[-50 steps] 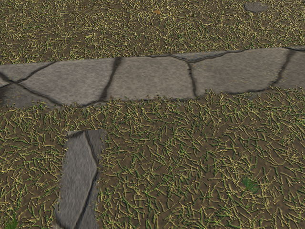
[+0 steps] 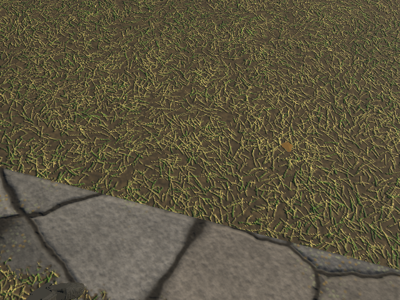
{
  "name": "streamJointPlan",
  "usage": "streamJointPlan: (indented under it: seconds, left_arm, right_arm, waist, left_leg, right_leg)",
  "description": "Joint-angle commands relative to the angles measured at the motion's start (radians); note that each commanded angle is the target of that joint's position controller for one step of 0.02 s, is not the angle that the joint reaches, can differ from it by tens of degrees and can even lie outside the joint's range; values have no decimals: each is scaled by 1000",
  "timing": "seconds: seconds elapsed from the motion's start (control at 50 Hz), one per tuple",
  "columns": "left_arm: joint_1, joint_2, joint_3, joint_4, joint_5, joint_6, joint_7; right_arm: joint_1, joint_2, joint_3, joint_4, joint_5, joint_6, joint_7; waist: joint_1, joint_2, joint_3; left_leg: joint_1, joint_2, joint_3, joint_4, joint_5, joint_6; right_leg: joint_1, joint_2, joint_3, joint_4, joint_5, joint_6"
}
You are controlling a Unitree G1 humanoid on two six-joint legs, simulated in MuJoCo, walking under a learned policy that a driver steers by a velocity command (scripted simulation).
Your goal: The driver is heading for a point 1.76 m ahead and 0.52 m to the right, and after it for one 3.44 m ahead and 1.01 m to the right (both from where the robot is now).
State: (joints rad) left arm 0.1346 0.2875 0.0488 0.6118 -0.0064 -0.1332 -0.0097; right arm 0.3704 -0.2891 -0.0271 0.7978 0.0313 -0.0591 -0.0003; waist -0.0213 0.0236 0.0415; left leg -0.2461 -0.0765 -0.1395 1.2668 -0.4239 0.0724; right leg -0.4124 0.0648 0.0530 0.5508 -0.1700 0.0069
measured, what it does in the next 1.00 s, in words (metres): walks ahead, turning right: left foot, then right foot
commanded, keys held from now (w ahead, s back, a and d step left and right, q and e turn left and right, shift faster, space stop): w+e+shift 0.74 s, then w+q+shift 0.02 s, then q+shift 0.24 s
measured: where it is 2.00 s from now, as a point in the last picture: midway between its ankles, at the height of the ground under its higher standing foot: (289, 162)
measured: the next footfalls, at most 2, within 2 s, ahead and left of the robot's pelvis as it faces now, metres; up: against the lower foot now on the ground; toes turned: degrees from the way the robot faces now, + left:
left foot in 0.26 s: +0.41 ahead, +0.16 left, +0.00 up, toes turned -10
right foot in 0.70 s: +0.73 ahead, -0.21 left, +0.00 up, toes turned -35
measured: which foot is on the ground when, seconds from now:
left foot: up 0.00-0.24, down 0.26-0.70, up 0.72-1.00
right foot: down 0.00-0.26, up 0.28-0.68, down 0.70-1.00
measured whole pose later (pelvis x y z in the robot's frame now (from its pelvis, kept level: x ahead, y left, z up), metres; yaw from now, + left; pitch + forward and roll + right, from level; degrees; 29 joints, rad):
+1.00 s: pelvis +0.76 -0.19 +0.02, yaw -35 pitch -1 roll +0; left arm 0.30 0.24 0.02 0.74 0.02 -0.09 0.01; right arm 0.13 -0.30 -0.03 0.71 0.01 -0.10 0.02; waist 0.05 0.04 0.09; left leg -0.73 0.10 -0.05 0.78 0.13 -0.02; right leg -0.04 0.14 -0.06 0.33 -0.26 -0.13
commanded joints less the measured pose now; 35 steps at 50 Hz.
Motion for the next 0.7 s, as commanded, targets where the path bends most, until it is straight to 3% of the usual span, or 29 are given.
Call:
streamJointPlan:
  seconds: [0.02, 0.06, 0.08, 0.12, 0.14, 0.18, 0.22, 0.24, 0.26, 0.28, 0.3, 0.32, 0.34, 0.36, 0.38, 0.42, 0.46, 0.5, 0.56, 0.58, 0.62, 0.64, 0.66, 0.68, 0.7]
  left_arm:
    - [280, 106, 39, 54, 27, 17, -4]
    - [241, 58, 24, 59, 1, 18, -9]
    - [208, 66, 24, 57, -15, 19, -6]
    - [151, 145, 48, 39, -34, 21, 7]
    - [131, 177, 60, 30, -36, 23, 10]
    - [181, 195, 65, 36, -35, 21, 9]
    - [244, 166, 54, 51, -37, 28, 6]
    - [266, 150, 46, 58, -31, 31, 3]
    - [252, 123, 32, 49, -18, 30, -2]
    - [293, 23, -1, 32, 7, 30, 0]
    - [403, -19, -19, -11, -75, 22, 10]
    - [330, 53, -7, 8, -97, 34, 23]
    - [256, 60, -6, 2, -81, 43, 22]
    - [230, 54, -5, 16, -56, 59, 21]
    - [211, 46, -1, 7, -44, 70, 14]
    - [169, 17, -1, -8, -47, 102, -2]
    - [128, 7, -5, -33, -34, 116, -9]
    - [92, 11, -9, -58, -27, 115, -21]
    - [-33, 24, -12, -84, -20, 104, -50]
    - [-62, 26, -11, -91, -23, 100, -59]
    - [-60, 78, 11, -99, -32, 98, -66]
    - [-8, 115, 27, -93, -41, 103, -66]
    - [119, 161, 50, -69, -49, 111, -64]
    - [341, 232, 88, -8, -45, 123, -57]
    - [487, 275, 111, 54, -51, 137, -36]
  right_arm:
    - [-196, -42, 7, -184, -24, -63, 17]
    - [-186, -21, 17, -192, -24, -65, 24]
    - [-186, -18, 22, -200, -28, -64, 25]
    - [-233, -20, 39, -223, -50, -79, 39]
    - [-231, -32, 36, -215, -46, -85, 45]
    - [-220, -76, 13, -201, -26, -78, 42]
    - [-197, -115, -13, -197, -17, -67, 25]
    - [-136, -137, -32, -185, -16, -66, 15]
    - [5, -169, -54, -162, -23, -67, 4]
    - [167, -242, -71, -142, -31, -61, -5]
    - [157, -303, -81, -136, -45, -50, 7]
    - [69, -218, -66, -148, -28, -47, 9]
    - [38, -166, -56, -135, -22, -42, 5]
    - [1, -119, -46, -124, -39, -39, 6]
    - [-45, -89, -41, -112, -57, -39, 5]
    - [-116, -46, -37, -92, -46, -45, 2]
    - [-129, -50, -44, -80, -37, -54, -5]
    - [-162, -81, -52, -78, -39, -62, -15]
    - [-126, -145, -67, -59, -33, -64, -20]
    - [-106, -169, -71, -52, -33, -61, -18]
    - [-74, -235, -84, -47, -37, -46, -15]
    - [-72, -266, -92, -51, -33, -32, -17]
    - [-88, -294, -99, -62, -29, -17, -16]
    - [-119, -298, -102, -84, -24, -13, -16]
    - [-124, -225, -80, -84, -24, -27, -14]
  waist:
    - [97, -70, -58]
    - [29, -95, -19]
    - [-7, -91, 15]
    - [-28, -70, 55]
    - [-37, -68, 46]
    - [-44, -75, 35]
    - [-65, -57, 27]
    - [-108, -38, -8]
    - [-192, -3, -100]
    - [-206, 193, -246]
    - [-113, 488, -310]
    - [-109, 275, -149]
    - [-101, 188, -53]
    - [-71, 74, -8]
    - [-29, 91, 26]
    - [21, 107, 72]
    - [36, 51, 80]
    - [57, 22, 90]
    - [13, -57, 112]
    - [6, -60, 112]
    - [35, 10, 55]
    - [80, 60, 9]
    - [158, 99, -62]
    - [264, 93, -168]
    - [310, -34, -180]
  left_leg:
    - [-512, 117, -17, 27, 13, 11]
    - [-463, 148, -18, -113, -3, 0]
    - [-437, 177, -29, -221, -19, -11]
    - [-255, 176, 15, -444, 123, -39]
    - [-77, 145, 46, -521, 265, -52]
    - [132, 114, 64, -558, 416, -78]
    - [205, 98, 75, -614, 328, -76]
    - [289, 89, 89, -642, 293, -67]
    - [467, 140, 53, -623, 256, -47]
    - [621, 352, -231, -709, -52, 8]
    - [636, 521, -804, -996, -424, 134]
    - [515, 500, -797, -1051, -523, 122]
    - [437, 489, -621, -1032, -357, 114]
    - [336, 445, -455, -1020, -168, 100]
    - [244, 416, -340, -1019, -43, 100]
    - [142, 380, -136, -1059, 125, 66]
    - [135, 376, 5, -1089, 294, 65]
    - [113, 349, 147, -1129, 357, 49]
    - [139, 297, 307, -1177, 416, 14]
    - [164, 295, 339, -1172, 514, 6]
    - [277, 306, 372, -1057, 1043, -6]
    - [333, 318, 380, -939, 1304, -11]
    - [329, 332, 379, -749, 1474, -9]
    - [206, 326, 357, -479, 1488, -8]
    - [-65, 218, 343, -91, 854, -56]
  right_leg:
    - [482, -271, 525, -285, -124, -262]
    - [361, -241, 495, -331, -86, -281]
    - [276, -255, 486, -348, -102, -281]
    - [69, -228, 393, -385, -102, -257]
    - [-56, -195, 340, -397, -95, -234]
    - [-143, -193, 322, -400, -117, -203]
    - [-99, -173, 298, -286, -127, -156]
    - [-93, -140, 265, -138, -61, -125]
    - [-172, -91, 214, 122, -4, -79]
    - [-264, -32, 154, 516, -326, -47]
    - [-454, -26, 99, 806, -356, -41]
    - [-545, -87, 90, 928, -249, -30]
    - [-580, -127, 57, 957, -184, -35]
    - [-528, -168, 46, 933, -141, -37]
    - [-487, -197, 62, 884, -115, -39]
    - [-444, -239, 75, 819, -124, -42]
    - [-459, -250, 69, 770, -64, -36]
    - [-431, -250, 45, 645, 57, -34]
    - [-309, -207, -76, 360, 248, -68]
    - [-250, -180, -116, 283, 272, -85]
    - [-133, -89, -205, 233, 225, -118]
    - [-70, -44, -235, 238, 152, -134]
    - [77, -10, -243, 250, 80, -160]
    - [376, 14, -216, 229, 58, -200]
    - [670, -23, -89, 165, 83, -240]
Over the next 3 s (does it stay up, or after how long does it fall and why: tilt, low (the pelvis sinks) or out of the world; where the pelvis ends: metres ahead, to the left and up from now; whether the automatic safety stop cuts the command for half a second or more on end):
stays up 1.67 -0.66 -0.02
